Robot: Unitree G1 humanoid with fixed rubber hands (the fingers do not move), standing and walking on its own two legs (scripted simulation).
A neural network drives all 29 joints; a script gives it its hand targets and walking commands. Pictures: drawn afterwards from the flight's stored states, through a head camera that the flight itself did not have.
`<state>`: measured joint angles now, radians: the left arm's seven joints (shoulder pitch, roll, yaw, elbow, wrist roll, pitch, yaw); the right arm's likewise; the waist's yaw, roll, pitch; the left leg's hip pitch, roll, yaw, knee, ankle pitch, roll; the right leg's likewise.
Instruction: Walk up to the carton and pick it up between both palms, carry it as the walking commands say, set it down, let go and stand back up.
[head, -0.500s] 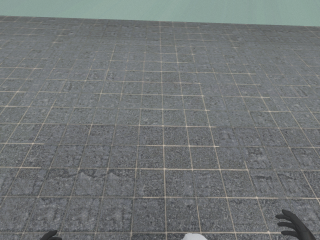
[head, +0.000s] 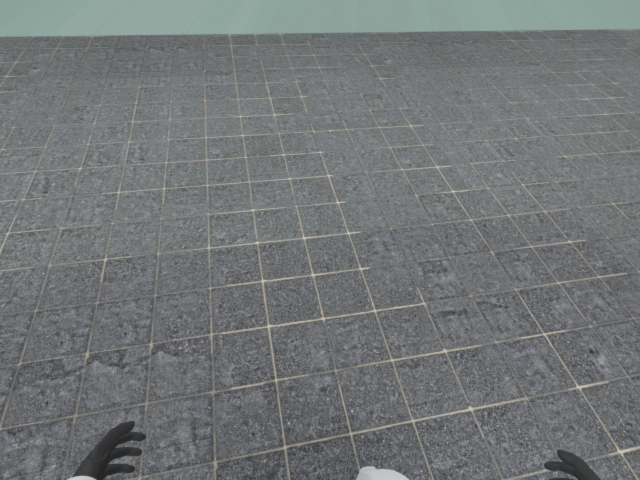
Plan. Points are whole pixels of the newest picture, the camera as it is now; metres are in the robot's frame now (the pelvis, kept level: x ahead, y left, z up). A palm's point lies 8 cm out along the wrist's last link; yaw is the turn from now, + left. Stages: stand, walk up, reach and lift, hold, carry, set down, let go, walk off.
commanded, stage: walk up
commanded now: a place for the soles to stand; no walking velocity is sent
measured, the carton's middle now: out of the picture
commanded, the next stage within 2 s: none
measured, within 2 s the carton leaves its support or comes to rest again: neither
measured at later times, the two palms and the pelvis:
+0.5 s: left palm (198, 446) +0.18 +0.18 -0.07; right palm out of the picture -0.08 -0.45 -0.09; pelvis -0.05 -0.08 +0.00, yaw -21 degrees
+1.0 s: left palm (373, 378) +0.27 -0.06 -0.08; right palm out of the picture -0.26 -0.48 -0.04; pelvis -0.07 -0.16 +0.00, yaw -45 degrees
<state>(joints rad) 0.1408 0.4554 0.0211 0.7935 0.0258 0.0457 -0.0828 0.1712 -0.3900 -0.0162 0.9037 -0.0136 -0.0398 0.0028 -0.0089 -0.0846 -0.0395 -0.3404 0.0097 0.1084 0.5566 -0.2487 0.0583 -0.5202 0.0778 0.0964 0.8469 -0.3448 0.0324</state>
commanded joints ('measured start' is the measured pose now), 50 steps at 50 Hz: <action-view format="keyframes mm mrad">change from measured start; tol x32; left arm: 1 -84 201 74 -76 0 -17 -37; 50 35 232 147 -25 34 -36 -67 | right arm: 1 -104 -294 -72 -120 -9 -28 -22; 50 -32 -323 -144 -39 -1 -31 9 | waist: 1 11 160 1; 50 91 89 -78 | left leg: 1 63 331 -155 -267 101 143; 13 131 399 23 -219 -34 134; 19 -367 96 -56 431 -285 -52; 29 169 30 -102 -197 107 -31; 31 391 456 -523 -404 -352 41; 50 -14 206 193 162 24 14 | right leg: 1 -138 -89 76 323 75 24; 15 218 -115 -128 -402 92 -49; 18 424 -339 393 -652 162 -292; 28 262 -188 208 -535 173 -219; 34 -127 -135 22 99 117 8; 50 376 -129 -1 -485 60 -133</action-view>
